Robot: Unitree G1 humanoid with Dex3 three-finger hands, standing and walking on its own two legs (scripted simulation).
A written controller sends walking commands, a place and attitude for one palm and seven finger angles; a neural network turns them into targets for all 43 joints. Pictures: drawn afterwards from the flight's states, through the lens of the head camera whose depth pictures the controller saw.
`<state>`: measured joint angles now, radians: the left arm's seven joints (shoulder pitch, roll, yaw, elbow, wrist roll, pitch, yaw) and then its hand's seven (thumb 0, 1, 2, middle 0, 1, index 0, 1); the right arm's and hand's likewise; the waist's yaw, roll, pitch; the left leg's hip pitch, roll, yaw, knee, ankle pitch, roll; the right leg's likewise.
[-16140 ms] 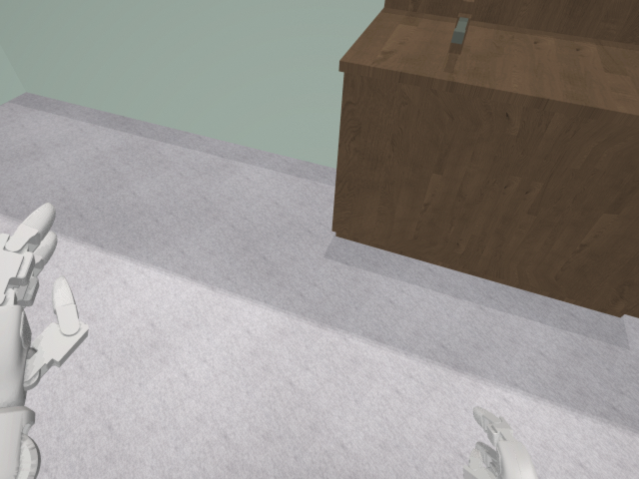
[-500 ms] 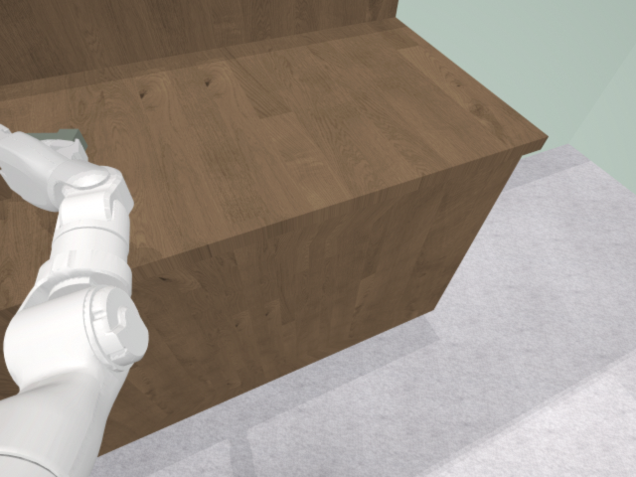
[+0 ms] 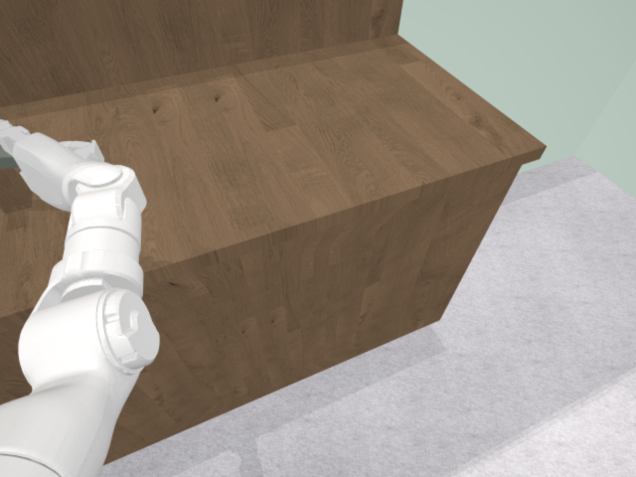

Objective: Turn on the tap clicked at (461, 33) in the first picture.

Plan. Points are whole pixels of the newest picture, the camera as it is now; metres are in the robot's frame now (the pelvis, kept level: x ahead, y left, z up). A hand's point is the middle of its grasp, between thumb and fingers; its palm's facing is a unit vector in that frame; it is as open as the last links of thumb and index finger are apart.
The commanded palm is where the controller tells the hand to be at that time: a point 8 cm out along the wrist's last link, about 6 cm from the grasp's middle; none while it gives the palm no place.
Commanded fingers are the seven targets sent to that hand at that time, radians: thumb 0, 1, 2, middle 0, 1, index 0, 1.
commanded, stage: lift the hand up off the lever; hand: left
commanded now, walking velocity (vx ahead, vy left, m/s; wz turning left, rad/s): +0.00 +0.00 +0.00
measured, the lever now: (87, 156) +0.53 +0.30 +0.13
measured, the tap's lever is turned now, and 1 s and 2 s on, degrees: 69 69 69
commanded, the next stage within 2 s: draw the hand back beside the body in 0.98 s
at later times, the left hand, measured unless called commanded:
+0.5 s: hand (76, 146) +0.46 +0.26 +0.20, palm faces +0.84 -0.54 -0.10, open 7.8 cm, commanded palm +0.41 +0.28 +0.20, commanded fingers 0.00 0.90 0.90 -0.15 -0.15 -0.15 -0.15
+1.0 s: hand (68, 136) +0.47 +0.27 +0.21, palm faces +0.83 -0.55 -0.07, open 7.8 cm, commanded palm +0.41 +0.28 +0.21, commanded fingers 0.00 0.90 0.90 -0.15 -0.15 -0.15 -0.15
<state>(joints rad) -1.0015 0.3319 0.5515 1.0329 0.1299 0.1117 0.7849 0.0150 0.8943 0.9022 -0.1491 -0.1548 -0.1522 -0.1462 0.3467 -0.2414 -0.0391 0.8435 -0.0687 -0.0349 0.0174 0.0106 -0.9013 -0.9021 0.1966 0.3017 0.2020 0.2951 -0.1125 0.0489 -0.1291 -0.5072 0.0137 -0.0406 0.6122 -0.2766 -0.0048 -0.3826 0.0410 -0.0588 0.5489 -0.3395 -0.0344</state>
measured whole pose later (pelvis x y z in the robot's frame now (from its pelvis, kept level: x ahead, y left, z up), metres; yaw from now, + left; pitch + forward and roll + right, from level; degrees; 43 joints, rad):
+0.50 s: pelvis -0.02 +0.00 +0.00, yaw +1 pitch +8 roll -1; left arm -1.06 0.34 0.51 1.06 0.13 0.16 0.79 0.02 0.89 0.90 -0.15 -0.15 -0.15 -0.15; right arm 0.29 -0.25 -0.03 0.85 -0.06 -0.06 0.00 0.01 -0.90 -0.90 0.20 0.30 0.20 0.30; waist -0.10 0.04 -0.11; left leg -0.48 0.01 -0.06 0.58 -0.23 -0.01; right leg -0.36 0.04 -0.08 0.53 -0.31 -0.04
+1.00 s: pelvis -0.01 +0.01 +0.01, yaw +0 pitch +7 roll -1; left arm -1.02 0.34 0.52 0.99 0.11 0.17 0.77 0.02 0.90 0.90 -0.15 -0.15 -0.15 -0.15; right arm 0.35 -0.25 -0.04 0.86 -0.05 -0.06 0.01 0.01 -0.90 -0.90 0.20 0.30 0.20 0.30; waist -0.09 0.05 -0.11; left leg -0.44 0.01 -0.03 0.54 -0.23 0.00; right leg -0.31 0.03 -0.05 0.48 -0.29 -0.03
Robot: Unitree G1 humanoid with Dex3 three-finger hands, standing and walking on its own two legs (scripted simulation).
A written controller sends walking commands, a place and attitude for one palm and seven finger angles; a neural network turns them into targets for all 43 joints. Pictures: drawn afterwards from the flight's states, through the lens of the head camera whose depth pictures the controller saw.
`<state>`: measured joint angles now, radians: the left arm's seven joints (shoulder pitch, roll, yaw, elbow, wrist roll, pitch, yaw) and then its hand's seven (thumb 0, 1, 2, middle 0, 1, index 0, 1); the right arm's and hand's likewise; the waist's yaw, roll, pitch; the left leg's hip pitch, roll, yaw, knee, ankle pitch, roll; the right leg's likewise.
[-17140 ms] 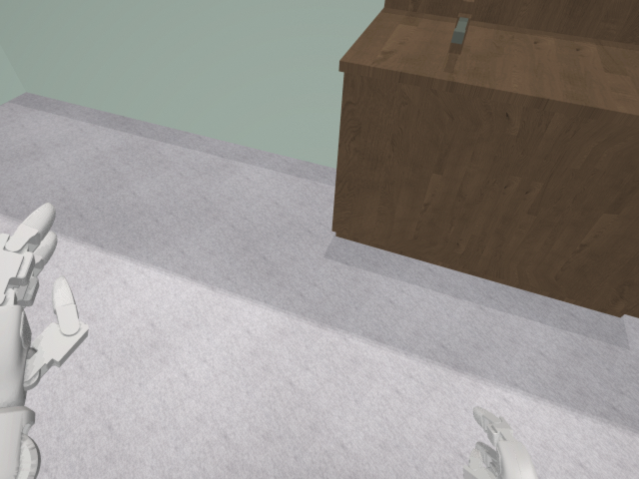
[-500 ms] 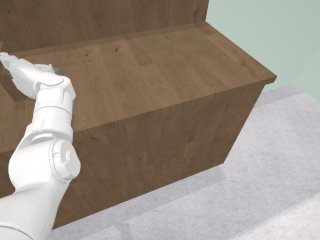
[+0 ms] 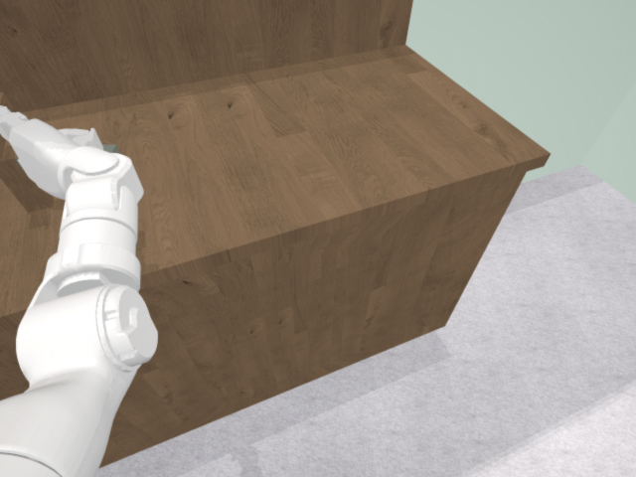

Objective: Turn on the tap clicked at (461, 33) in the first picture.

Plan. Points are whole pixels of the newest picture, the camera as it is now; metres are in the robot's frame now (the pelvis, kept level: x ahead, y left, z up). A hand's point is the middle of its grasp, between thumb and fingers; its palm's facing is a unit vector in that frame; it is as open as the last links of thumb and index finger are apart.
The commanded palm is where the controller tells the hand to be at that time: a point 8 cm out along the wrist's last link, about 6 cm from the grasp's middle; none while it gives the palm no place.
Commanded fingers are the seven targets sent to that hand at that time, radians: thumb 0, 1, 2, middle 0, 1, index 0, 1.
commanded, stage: draw the hand back beside the body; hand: left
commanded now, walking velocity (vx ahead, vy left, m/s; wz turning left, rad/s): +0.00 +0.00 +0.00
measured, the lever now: (108, 158) +0.54 +0.30 +0.12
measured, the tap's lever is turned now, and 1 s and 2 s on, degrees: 69 69 69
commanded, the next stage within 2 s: step back with the hand held close in 1.56 s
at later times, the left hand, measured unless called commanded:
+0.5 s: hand (51, 223) +0.34 +0.27 +0.19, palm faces +0.47 -0.86 -0.20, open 7.8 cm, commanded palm +0.31 +0.28 +0.19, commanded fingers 0.00 0.90 0.90 -0.17 -0.22 -0.17 -0.22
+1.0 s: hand (31, 313) +0.25 +0.25 +0.18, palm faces +0.42 -0.87 -0.24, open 7.6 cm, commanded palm +0.20 +0.27 +0.18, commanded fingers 0.00 0.90 0.90 -0.20 -0.29 -0.20 -0.29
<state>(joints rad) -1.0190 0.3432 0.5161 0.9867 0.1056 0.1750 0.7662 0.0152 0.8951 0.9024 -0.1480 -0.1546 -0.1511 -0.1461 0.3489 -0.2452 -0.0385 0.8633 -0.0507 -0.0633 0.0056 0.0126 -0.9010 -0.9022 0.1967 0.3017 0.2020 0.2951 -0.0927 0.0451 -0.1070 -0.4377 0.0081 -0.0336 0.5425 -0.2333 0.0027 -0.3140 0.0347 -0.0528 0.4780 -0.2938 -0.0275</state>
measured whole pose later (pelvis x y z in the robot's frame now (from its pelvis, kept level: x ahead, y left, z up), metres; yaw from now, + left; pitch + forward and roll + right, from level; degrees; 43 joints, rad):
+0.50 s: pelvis -0.01 +0.00 +0.01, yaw -2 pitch -2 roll +0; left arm -0.32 0.38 0.29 0.32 -0.06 0.00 0.16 0.02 0.89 0.90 -0.16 -0.19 -0.17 -0.18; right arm 0.22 -0.27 0.00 0.69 0.04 -0.08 -0.07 0.01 -0.90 -0.90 0.20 0.30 0.20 0.29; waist 0.04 0.05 -0.02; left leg -0.19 0.01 0.01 0.42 -0.19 0.00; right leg -0.09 0.04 -0.01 0.38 -0.25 -0.03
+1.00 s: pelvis -0.03 +0.00 +0.01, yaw -2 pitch -6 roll +0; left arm 0.09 0.32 0.28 -0.08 -0.08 -0.11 0.13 0.01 0.89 0.90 -0.19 -0.27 -0.19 -0.26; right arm 0.20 -0.23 0.01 0.70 0.02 -0.09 -0.07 0.02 -0.90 -0.90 0.20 0.30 0.20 0.30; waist 0.05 0.07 0.02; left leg -0.11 0.02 0.01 0.35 -0.14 0.00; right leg -0.02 0.04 0.00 0.32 -0.20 -0.03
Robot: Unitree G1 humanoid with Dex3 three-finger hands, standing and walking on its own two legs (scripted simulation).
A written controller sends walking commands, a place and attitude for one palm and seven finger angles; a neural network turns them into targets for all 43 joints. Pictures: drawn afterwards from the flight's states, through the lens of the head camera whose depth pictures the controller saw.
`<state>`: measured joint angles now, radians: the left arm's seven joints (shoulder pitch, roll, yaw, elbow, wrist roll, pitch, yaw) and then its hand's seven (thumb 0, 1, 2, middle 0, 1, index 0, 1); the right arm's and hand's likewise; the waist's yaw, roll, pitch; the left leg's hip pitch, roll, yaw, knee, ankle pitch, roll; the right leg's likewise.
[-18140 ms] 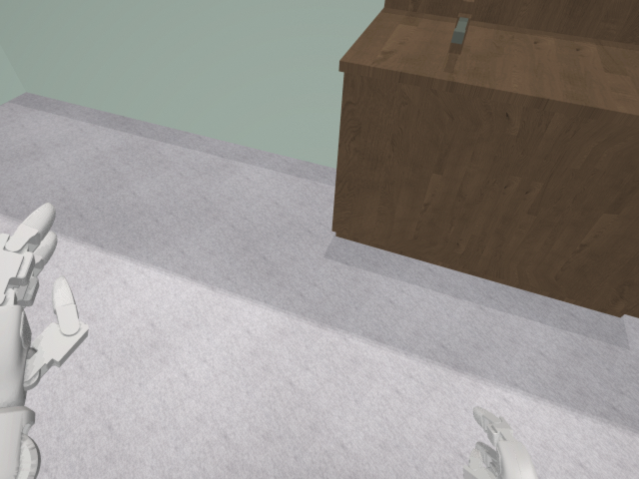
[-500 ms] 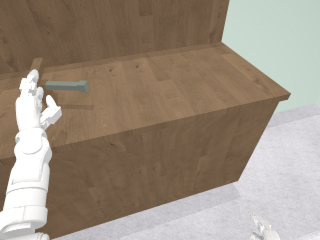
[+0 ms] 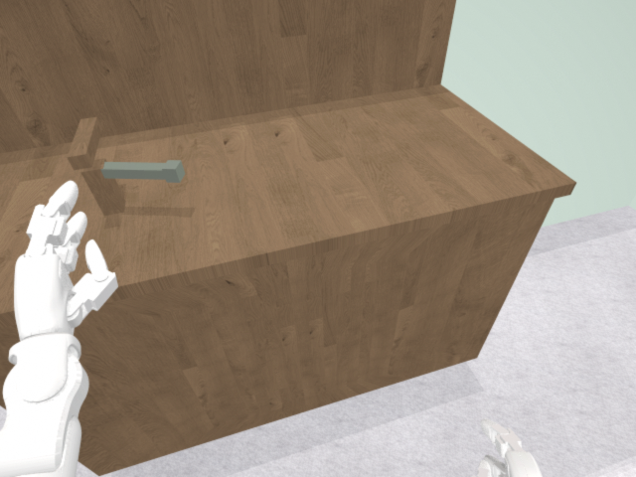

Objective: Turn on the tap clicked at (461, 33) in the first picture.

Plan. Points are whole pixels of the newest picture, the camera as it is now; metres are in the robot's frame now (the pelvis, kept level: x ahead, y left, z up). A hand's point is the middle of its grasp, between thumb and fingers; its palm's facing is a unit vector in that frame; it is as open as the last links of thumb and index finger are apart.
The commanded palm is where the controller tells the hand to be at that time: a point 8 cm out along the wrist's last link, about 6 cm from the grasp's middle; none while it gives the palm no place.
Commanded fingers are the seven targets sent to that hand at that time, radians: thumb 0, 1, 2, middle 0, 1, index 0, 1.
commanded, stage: draw the hand back beside the body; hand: left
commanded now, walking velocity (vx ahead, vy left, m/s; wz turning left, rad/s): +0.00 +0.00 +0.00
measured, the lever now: (173, 171) +0.55 +0.32 +0.11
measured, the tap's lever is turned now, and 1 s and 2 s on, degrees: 69 69 69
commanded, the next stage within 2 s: step back with the hand held close in 0.56 s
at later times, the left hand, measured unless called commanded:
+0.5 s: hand (74, 348) +0.18 +0.26 +0.16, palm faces +0.49 -0.82 -0.30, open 7.5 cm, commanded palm +0.14 +0.29 +0.17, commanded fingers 0.00 0.90 0.90 -0.20 -0.30 -0.20 -0.30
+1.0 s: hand (76, 350) +0.19 +0.26 +0.15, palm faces +0.38 -0.82 -0.42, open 7.4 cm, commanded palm +0.14 +0.30 +0.17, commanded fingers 0.00 0.90 0.90 -0.20 -0.30 -0.20 -0.30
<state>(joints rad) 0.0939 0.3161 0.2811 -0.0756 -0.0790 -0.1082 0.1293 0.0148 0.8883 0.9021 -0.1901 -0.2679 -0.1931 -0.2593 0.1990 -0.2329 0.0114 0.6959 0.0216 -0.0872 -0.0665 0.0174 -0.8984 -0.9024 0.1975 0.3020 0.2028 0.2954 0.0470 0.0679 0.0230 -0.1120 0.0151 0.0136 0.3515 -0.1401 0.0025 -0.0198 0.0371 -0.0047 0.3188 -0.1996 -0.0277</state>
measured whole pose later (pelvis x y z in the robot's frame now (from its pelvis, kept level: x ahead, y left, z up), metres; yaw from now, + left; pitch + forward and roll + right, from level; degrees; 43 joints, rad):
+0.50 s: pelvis -0.01 +0.01 +0.00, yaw +2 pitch -7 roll -1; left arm 0.39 0.29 0.26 -0.34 -0.06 -0.12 0.14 0.01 0.89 0.90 -0.20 -0.31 -0.21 -0.30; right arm 0.16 -0.21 0.01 0.67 0.00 -0.15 -0.07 0.02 -0.90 -0.90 0.20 0.30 0.20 0.30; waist 0.08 0.07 0.04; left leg -0.11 0.00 -0.01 0.38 -0.15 0.01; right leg 0.00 0.03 -0.03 0.33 -0.21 -0.02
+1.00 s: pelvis -0.02 +0.02 -0.01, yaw +1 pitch -1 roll -1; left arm 0.48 0.35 0.30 -0.43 -0.04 -0.14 0.13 0.01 0.89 0.90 -0.21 -0.31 -0.21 -0.30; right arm 0.18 -0.25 -0.02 0.58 0.02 -0.03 -0.08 0.02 -0.90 -0.90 0.20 0.30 0.20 0.30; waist 0.02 0.06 0.02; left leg -0.28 -0.01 0.01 0.45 -0.14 0.03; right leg -0.19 0.01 -0.01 0.42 -0.21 0.01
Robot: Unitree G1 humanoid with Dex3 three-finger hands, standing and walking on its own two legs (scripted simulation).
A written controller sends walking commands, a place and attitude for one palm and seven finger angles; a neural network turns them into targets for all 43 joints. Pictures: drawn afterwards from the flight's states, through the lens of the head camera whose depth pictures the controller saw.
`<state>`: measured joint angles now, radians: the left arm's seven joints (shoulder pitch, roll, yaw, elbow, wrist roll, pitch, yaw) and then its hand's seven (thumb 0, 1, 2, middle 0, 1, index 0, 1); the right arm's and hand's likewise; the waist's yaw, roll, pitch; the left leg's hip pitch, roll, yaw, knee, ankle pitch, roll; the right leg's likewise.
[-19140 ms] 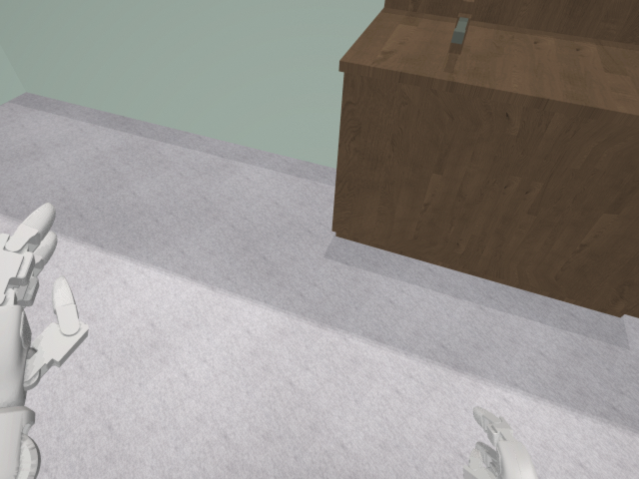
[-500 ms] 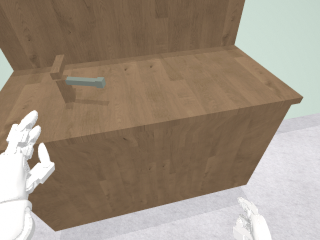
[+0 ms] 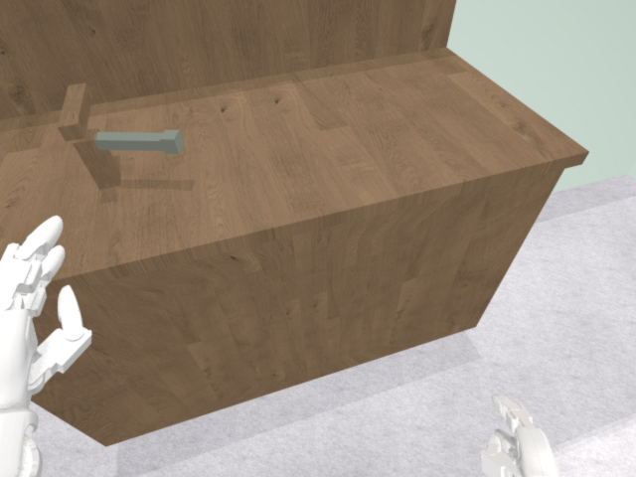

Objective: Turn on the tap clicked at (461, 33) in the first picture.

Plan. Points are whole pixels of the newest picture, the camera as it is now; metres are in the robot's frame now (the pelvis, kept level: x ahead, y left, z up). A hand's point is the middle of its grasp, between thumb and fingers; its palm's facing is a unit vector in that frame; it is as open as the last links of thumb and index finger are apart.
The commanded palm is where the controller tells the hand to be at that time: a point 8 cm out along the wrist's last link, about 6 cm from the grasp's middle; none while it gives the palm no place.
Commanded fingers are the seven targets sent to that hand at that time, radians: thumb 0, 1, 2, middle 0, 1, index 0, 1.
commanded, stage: step back with the hand held close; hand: left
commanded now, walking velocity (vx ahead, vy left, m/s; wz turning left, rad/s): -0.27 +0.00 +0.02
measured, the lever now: (172, 142) +0.57 +0.29 +0.12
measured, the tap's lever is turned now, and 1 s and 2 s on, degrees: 69 69 69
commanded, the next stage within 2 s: stop stepping back and stand still in 0.84 s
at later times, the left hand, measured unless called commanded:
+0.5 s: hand (10, 420) +0.13 +0.26 +0.16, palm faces +0.46 -0.81 -0.37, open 7.4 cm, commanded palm +0.07 +0.29 +0.17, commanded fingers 0.00 0.90 0.90 -0.20 -0.30 -0.20 -0.30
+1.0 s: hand out of the picture -0.03 +0.29 +0.17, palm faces +0.55 -0.78 -0.28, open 7.4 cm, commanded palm -0.07 +0.32 +0.17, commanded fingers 0.00 0.90 0.90 -0.20 -0.30 -0.20 -0.30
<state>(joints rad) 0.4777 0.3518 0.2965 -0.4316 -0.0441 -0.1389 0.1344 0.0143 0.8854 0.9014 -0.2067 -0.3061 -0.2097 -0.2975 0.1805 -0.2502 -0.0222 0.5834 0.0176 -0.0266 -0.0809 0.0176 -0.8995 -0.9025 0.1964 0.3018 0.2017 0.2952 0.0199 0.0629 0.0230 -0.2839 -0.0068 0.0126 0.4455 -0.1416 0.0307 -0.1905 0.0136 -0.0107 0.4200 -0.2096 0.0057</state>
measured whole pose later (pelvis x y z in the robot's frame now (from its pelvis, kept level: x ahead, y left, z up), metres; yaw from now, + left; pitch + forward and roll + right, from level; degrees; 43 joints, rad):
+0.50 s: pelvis -0.08 +0.01 -0.02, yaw +2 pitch -2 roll -3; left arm 0.44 0.36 0.34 -0.51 -0.01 -0.19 0.18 0.01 0.88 0.90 -0.21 -0.31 -0.21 -0.30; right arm 0.20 -0.21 0.00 0.58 0.01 -0.06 -0.09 0.02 -0.90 -0.90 0.20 0.30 0.20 0.30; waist 0.01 0.03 0.05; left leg -0.46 0.00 -0.01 0.57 -0.16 0.04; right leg -0.34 0.02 -0.04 0.52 -0.17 0.01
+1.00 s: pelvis -0.19 +0.02 -0.02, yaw +7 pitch -3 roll -2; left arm 0.44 0.35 0.31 -0.57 -0.04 -0.14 0.16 0.01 0.88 0.90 -0.21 -0.31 -0.21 -0.30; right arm 0.17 -0.17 0.01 0.67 -0.01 -0.03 -0.05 0.02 -0.90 -0.90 0.20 0.30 0.20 0.30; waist 0.06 -0.02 0.01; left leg -0.61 -0.01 0.03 1.00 -0.36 -0.04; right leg -0.31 0.02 -0.01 0.62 -0.25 -0.01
